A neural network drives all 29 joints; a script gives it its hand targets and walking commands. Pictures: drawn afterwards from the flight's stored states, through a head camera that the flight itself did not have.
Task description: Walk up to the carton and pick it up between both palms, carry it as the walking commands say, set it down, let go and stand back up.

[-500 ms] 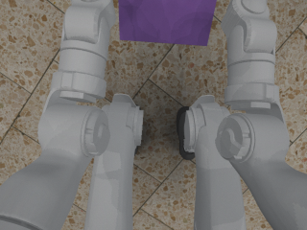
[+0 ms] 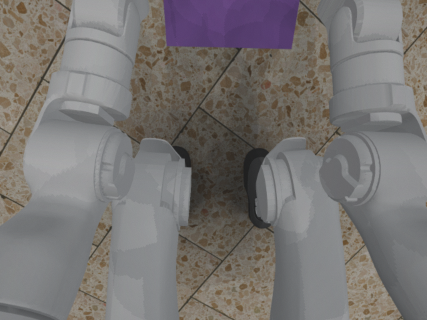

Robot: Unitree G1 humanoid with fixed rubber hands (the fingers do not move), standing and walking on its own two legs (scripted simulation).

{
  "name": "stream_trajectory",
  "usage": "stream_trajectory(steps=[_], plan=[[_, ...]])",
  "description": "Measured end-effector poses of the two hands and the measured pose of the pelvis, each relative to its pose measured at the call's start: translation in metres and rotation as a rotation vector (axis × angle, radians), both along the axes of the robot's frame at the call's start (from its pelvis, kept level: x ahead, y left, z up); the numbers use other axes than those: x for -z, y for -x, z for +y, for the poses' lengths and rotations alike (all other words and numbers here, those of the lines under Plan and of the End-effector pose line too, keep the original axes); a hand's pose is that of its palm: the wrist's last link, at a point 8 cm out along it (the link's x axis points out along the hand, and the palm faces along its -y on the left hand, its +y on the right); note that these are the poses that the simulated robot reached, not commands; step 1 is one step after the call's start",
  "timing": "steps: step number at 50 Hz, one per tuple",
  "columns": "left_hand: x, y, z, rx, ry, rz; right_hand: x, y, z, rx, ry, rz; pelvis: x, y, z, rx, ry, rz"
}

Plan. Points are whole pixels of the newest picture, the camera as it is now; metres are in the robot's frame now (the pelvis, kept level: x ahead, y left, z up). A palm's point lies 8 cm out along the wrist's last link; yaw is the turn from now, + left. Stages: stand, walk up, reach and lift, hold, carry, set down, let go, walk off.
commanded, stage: set down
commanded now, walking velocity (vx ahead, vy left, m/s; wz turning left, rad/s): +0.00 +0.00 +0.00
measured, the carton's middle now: out of the picture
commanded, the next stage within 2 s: none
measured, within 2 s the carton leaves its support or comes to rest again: rests again in 1.04 s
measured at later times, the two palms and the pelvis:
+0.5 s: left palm out of the picture +0.58 +0.13 -0.19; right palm out of the picture +0.57 -0.15 -0.18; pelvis +0.02 -0.01 -0.03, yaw +0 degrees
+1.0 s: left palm out of the picture +0.59 +0.13 -0.20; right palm out of the picture +0.58 -0.15 -0.20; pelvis +0.03 -0.01 -0.04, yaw -1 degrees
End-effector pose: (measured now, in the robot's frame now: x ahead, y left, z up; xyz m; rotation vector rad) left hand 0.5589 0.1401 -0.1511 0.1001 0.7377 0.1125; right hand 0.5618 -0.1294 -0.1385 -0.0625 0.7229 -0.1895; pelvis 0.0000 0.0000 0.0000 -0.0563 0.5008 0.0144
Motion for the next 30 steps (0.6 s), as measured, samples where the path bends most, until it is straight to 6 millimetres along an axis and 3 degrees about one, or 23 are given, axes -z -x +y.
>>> stream_trajectory(steps=[6, 11, 17, 30], plan=[[0.01, -0.01, 0.0, 0.017, 0.038, -0.027, 0.009, -0.01, -0.004, -0.005, -0.037, -0.028, 0.009, -0.006, 0.0, -0.003, 0.0, 0.01], [0.028, -0.012, -0.004, 0.048, 0.033, 0.021, 0.027, -0.006, -0.011, -0.013, -0.053, 0.013, 0.016, -0.01, -0.001, 0.009, -0.007, 0.015], [0.032, -0.016, -0.013, 0.075, 0.082, 0.026, 0.041, -0.005, -0.023, 0.005, -0.056, 0.023, 0.024, -0.015, -0.003, 0.004, -0.023, 0.006], [0.038, -0.02, -0.01, 0.079, 0.115, 0.005, 0.046, -0.011, -0.023, 0.006, -0.077, 0.015, 0.033, -0.021, -0.013, 0.02, -0.035, -0.009]])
